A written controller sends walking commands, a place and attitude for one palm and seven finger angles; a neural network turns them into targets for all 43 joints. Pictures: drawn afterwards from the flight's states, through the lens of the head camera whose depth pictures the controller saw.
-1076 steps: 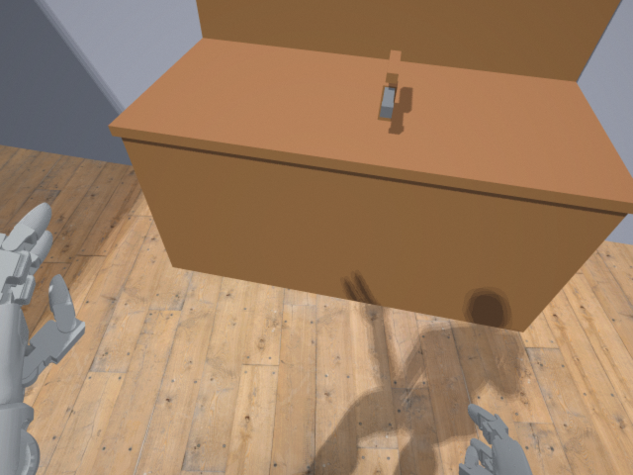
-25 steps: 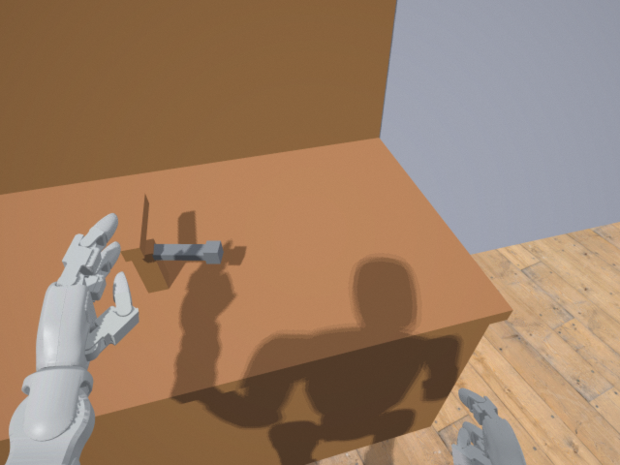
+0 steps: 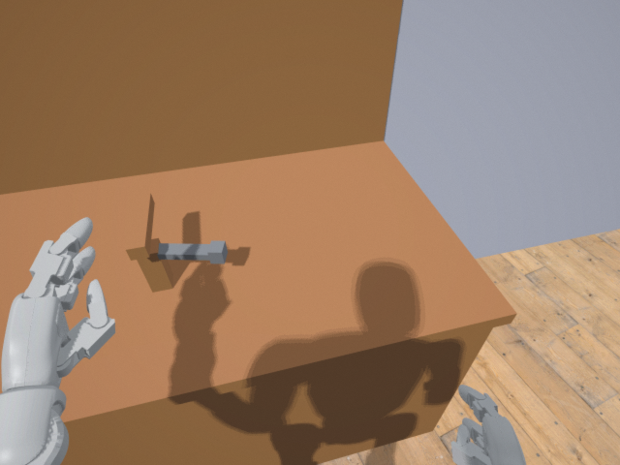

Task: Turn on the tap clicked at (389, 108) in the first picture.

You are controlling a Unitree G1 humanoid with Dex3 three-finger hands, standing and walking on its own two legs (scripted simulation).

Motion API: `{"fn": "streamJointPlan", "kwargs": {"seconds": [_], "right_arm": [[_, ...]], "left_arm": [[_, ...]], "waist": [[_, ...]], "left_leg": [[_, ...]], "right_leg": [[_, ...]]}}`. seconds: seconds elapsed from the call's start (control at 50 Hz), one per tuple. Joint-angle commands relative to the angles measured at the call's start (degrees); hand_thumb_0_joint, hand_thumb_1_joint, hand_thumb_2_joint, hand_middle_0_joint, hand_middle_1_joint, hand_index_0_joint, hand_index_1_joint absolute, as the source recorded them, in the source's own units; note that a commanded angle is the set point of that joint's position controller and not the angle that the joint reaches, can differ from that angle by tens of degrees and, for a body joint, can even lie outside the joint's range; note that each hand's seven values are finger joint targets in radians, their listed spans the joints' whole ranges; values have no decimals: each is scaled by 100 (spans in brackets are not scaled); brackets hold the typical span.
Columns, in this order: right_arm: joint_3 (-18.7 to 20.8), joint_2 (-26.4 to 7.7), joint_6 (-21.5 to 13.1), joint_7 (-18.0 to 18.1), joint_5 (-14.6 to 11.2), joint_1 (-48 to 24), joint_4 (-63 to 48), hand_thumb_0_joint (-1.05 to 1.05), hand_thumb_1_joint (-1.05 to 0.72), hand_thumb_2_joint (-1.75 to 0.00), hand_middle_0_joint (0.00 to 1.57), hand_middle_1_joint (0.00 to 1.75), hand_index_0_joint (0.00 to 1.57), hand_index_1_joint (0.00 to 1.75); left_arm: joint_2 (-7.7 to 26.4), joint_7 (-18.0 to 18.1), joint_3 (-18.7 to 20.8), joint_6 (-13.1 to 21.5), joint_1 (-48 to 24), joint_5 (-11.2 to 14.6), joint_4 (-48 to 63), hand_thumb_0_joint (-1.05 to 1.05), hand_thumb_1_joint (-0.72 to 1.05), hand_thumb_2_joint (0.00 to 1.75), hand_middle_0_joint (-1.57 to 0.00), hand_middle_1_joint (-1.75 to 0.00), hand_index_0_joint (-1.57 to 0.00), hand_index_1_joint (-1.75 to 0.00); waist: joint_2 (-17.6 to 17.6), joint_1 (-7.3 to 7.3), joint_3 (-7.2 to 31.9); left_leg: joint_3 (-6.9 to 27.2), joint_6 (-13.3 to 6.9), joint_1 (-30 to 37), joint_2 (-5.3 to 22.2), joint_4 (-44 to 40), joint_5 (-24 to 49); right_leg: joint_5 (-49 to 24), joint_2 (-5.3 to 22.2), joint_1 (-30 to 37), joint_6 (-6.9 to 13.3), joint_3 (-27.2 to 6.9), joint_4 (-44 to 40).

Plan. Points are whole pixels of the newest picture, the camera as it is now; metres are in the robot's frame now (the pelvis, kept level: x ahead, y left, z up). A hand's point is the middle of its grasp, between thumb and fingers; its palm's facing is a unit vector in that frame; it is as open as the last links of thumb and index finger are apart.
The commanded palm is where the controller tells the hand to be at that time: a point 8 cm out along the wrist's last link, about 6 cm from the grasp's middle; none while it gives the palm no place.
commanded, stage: step back with the hand held close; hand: left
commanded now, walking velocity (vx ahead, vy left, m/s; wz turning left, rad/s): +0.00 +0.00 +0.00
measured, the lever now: (217, 252) +0.43 +0.22 +0.02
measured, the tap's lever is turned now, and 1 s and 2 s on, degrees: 74 74 74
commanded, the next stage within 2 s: stop stepping back and stand still in 1.40 s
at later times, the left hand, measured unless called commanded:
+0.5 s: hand (78, 343) +0.17 +0.26 +0.15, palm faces +0.30 -0.85 -0.42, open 7.4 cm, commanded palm +0.13 +0.30 +0.17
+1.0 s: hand (18, 385) +0.13 +0.28 +0.16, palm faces +0.39 -0.82 -0.41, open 7.4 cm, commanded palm +0.07 +0.32 +0.17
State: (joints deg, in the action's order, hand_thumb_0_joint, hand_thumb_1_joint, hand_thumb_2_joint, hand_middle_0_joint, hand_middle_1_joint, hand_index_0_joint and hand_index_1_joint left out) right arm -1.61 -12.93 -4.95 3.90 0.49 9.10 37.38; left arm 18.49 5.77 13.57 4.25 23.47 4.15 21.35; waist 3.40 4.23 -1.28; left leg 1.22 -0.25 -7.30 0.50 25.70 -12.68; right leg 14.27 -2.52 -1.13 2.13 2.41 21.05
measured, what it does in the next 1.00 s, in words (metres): shifts its weight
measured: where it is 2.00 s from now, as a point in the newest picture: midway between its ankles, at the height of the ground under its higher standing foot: outside the picture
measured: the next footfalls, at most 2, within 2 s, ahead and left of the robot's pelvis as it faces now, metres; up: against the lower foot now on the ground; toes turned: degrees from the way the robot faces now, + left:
left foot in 1.32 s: -0.10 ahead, +0.15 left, +0.00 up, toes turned +0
right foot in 1.62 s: -0.22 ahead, -0.09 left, +0.00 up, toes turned +0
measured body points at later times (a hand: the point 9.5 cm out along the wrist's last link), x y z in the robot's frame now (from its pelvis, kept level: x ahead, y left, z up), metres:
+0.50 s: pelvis -0.04 +0.03 -0.01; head -0.04 +0.02 +0.44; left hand +0.15 +0.30 +0.18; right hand +0.14 -0.22 -0.08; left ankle +0.02 +0.12 -0.74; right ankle -0.02 -0.10 -0.74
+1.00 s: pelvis -0.10 +0.04 -0.02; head -0.08 +0.05 +0.43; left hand +0.10 +0.32 +0.18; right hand +0.07 -0.20 -0.09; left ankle +0.02 +0.12 -0.74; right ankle -0.06 -0.09 -0.73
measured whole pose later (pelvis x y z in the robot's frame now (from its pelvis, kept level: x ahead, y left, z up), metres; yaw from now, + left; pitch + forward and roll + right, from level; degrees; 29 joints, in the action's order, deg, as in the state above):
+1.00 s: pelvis -0.10 +0.04 -0.02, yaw -1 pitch -1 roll -3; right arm -0.2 -11.8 -5.2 4.9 0.4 11.5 33.2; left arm 22.9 8.8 21.3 9.8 26.0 1.3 31.3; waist 1.2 -0.1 -2.3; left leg -0.1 -3.4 -26.5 0.0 35.0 -8.1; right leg 19.7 -2.8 -21.9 -0.6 -0.1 41.5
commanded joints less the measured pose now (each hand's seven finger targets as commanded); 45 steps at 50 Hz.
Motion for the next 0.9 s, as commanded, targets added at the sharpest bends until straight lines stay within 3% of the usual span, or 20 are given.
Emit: {"fn": "streamJointPlan", "kwargs": {"seconds": [0.0,0.06,0.08,0.1,0.12,0.14,0.22,0.34,0.36,0.44,0.5,0.56,0.62,0.74,0.76,0.78,0.82,0.84,0.86,0.88], "right_arm": [[224,-599,-293,83,14,-932,-949,0,-90,-90,20,30,20,30],[206,-603,-303,72,16,-929,-942,0,-90,-90,20,30,20,30],[214,-606,-310,77,5,-932,-947,0,-90,-90,20,30,20,30],[176,-600,-234,113,-74,-851,-1242,0,-90,-90,20,30,20,30],[156,-552,-171,133,-24,-791,-1037,0,-90,-90,20,30,20,30],[206,-581,-122,125,-31,-713,-1093,0,-90,-90,20,30,20,30],[277,-650,-9,124,-71,-664,-1302,0,-90,-90,20,30,20,30],[315,-690,40,168,-89,-698,-1524,0,-90,-90,20,30,20,30],[317,-706,42,183,-70,-725,-1507,0,-90,-90,20,30,20,30],[355,-722,-51,208,-82,-610,-1543,0,-90,-90,20,30,20,30],[367,-755,-165,239,-68,-568,-1510,0,-90,-90,20,30,20,30],[374,-787,-268,253,-65,-524,-1460,0,-90,-90,20,30,20,30],[385,-772,-321,254,-77,-412,-1408,0,-90,-90,20,30,20,30],[375,-710,-306,216,-42,-321,-1272,0,-90,-90,20,30,20,30],[389,-729,-288,206,-39,-298,-1236,0,-90,-90,20,30,20,30],[370,-688,-270,193,-44,-285,-1248,0,-90,-90,20,30,20,30],[367,-707,-264,183,-53,-338,-1315,0,-90,-90,20,30,20,30],[371,-710,-267,185,-54,-355,-1335,0,-90,-90,20,30,20,30],[372,-759,-271,192,-41,-384,-1368,0,-90,-90,20,30,20,30],[364,-731,-281,193,-24,-404,-1357,0,-90,-90,20,30,20,30]], "left_arm": [[1017,60,646,415,-652,14,1247,0,90,90,-20,-30,-20,-30],[1073,69,693,416,-689,-5,1335,0,90,90,-20,-30,-20,-30],[1231,104,820,471,-1020,1,1582,0,90,90,-20,-30,-20,-30],[2008,174,1611,675,-1813,61,2022,0,90,90,-20,-30,-20,-30],[1464,109,1249,705,-1216,52,1363,0,90,90,-20,-30,-20,-30],[1202,54,1064,663,-846,28,1101,0,90,90,-20,-30,-20,-30],[928,-17,805,649,-310,17,979,0,90,90,-20,-30,-20,-30],[1345,83,1176,765,-8,-2,1617,0,90,90,-20,-30,-20,-30],[1533,119,1353,810,-27,-11,1793,0,90,90,-20,-30,-20,-30],[1387,175,1305,876,131,-32,1868,0,90,90,-20,-30,-20,-30],[1291,218,1268,911,100,-95,1877,0,90,90,-20,-30,-20,-30],[1230,245,1225,914,30,-154,1781,0,90,90,-20,-30,-20,-30],[1113,262,1122,917,-63,-219,1714,0,90,90,-20,-30,-20,-30],[1232,373,1102,873,-249,-181,1988,0,90,90,-20,-30,-20,-30],[1346,401,1189,864,-242,-170,2166,0,90,90,-20,-30,-20,-30],[1240,413,1114,871,-207,-153,2264,0,90,90,-20,-30,-20,-30],[1352,454,1279,884,-97,-138,2372,0,90,90,-20,-30,-20,-30],[1384,469,1366,904,-17,-143,2443,0,90,90,-20,-30,-20,-30],[1502,476,1528,899,110,-146,2504,0,90,90,-20,-30,-20,-30],[1308,460,1452,932,94,-200,2518,0,90,90,-20,-30,-20,-30]], "waist": [[-65,-13,338],[185,-6,342],[274,6,513],[141,-111,218],[-141,-186,297],[-443,-203,455],[-255,-190,831],[-183,-168,861],[34,-161,923],[155,-205,793],[482,-224,738],[420,-255,648],[60,-282,577],[-613,-375,585],[-510,-404,753],[-436,-424,802],[-142,-405,764],[58,-386,799],[504,-372,817],[947,-359,844]], "left_leg": [[136,-201,353,172,-304,785],[162,-182,335,160,-336,796],[159,-176,397,150,-321,803],[234,-249,191,257,-13,638],[292,-254,168,252,137,731],[289,-236,201,308,196,888],[250,-245,166,440,148,1343],[380,-230,-266,509,-45,912],[437,-235,-312,515,-151,800],[636,-257,-762,587,-381,-206],[928,-339,-1156,759,-834,-1097],[1106,-404,-1532,814,-1010,-1894],[1067,-441,-1798,803,-815,-2178],[583,-228,-1078,370,697,-1368],[576,-192,-901,330,870,-1185],[624,-200,-939,357,855,-1110],[845,-252,-1158,489,494,-1330],[1016,-297,-1305,625,175,-1574],[1393,-356,-1489,854,-490,-1919],[1773,-479,-1917,1177,-1127,-2536]], "right_leg": [[-934,338,-608,-4,-275,-464],[-918,335,-565,24,-273,-453],[-928,327,-506,41,-286,-464],[-1805,599,-1108,-12,-990,-613],[-2240,759,-1126,-30,-903,-506],[-2462,803,-1130,-65,-920,-386],[-2288,788,-1180,-151,-777,-136],[-1407,695,-1392,-127,-665,-8],[-1259,676,-1372,-107,-636,61],[-644,544,-1461,-135,-593,206],[-121,360,-1351,-218,-439,525],[116,312,-1285,-247,-461,644],[224,352,-1267,-250,-534,633],[441,1101,-2446,178,-1247,-61],[180,1195,-2469,280,-1287,6],[-54,1196,-2411,279,-1195,179],[40,1005,-2366,163,-997,479],[211,834,-2237,67,-831,659],[385,531,-2018,-74,-576,1039],[508,181,-1563,-221,-341,1624]]}}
